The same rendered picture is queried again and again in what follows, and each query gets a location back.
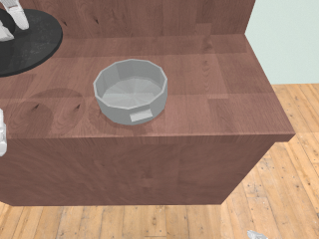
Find table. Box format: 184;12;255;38
0;0;296;207

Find robot left hand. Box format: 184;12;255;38
0;0;29;42

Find lid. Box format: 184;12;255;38
0;8;63;78

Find knob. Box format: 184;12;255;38
0;8;16;34

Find pot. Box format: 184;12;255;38
93;59;167;125

